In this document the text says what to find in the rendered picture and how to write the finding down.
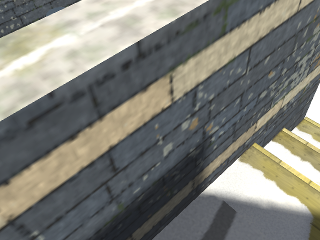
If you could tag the stairs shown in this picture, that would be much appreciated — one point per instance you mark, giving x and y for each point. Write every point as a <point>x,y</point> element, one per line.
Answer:
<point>296,154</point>

